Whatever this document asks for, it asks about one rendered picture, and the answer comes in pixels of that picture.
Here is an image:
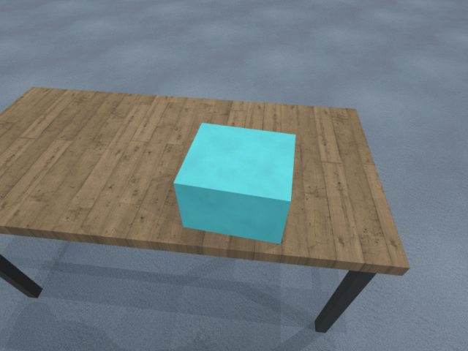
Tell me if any table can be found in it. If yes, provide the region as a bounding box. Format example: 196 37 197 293
0 87 410 333

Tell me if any carton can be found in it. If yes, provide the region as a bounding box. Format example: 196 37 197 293
173 123 295 244

